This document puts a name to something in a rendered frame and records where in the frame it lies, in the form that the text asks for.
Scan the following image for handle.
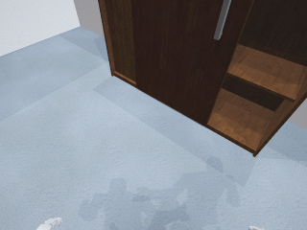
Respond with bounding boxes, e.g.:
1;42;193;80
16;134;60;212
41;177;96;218
213;0;231;40

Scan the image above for wardrobe door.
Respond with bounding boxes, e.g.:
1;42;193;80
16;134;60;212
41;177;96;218
130;0;254;125
105;0;136;81

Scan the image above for robot left hand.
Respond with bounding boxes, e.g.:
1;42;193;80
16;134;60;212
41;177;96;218
36;218;63;230

